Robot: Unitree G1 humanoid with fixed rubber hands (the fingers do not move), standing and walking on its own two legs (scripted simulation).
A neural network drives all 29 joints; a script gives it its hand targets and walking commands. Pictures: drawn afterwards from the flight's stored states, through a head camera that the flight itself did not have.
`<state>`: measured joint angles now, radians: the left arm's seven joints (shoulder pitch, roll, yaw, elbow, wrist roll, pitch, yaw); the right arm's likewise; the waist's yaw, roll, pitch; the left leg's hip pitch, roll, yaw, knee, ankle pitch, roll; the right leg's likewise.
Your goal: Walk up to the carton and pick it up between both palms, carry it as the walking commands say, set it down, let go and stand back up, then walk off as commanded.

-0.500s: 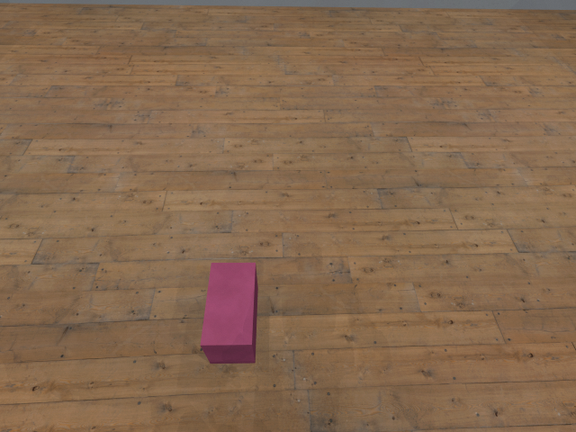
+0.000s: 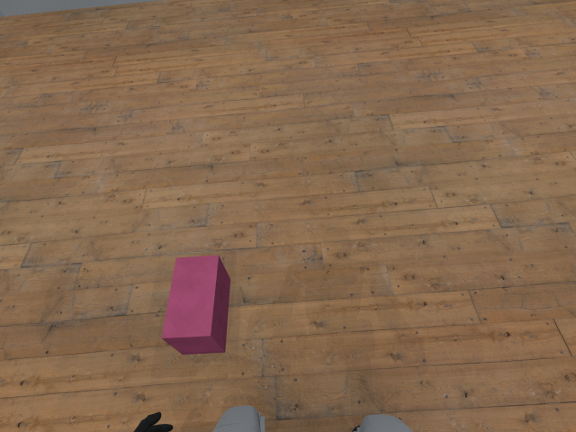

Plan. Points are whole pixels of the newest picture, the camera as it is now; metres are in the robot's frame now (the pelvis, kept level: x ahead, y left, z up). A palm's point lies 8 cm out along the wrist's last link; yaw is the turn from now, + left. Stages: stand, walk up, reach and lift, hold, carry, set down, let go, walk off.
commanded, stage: walk off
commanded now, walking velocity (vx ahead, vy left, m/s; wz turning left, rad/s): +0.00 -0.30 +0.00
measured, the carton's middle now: (200, 305) +0.55 +0.36 -0.67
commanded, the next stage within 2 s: stand in 1.46 s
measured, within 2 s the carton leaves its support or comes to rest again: neither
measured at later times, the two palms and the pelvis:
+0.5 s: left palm out of the picture +0.05 +0.12 -0.14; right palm out of the picture -0.02 -0.42 -0.09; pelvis +0.00 -0.14 +0.01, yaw +1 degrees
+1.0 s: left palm out of the picture +0.05 -0.08 -0.14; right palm out of the picture +0.07 -0.58 -0.13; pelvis +0.01 -0.32 +0.00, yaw +3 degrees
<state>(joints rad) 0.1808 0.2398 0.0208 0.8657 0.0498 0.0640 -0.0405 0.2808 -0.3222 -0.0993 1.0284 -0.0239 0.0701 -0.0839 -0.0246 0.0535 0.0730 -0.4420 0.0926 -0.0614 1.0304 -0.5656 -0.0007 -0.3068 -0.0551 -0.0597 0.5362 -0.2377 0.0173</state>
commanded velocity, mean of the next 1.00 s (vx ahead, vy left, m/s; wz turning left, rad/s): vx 0.00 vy -0.30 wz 0.00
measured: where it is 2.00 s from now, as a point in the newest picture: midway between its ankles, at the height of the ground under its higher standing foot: outside the picture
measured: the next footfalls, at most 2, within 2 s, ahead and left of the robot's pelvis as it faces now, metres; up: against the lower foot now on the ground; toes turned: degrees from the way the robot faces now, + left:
left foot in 0.24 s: +0.03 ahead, -0.01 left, +0.00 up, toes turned +10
right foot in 0.68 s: +0.07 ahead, -0.38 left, +0.00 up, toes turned -4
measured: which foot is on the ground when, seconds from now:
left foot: up 0.00-0.22, down 0.24-0.68, up 0.70-1.00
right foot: down 0.00-0.24, up 0.26-0.66, down 0.68-1.00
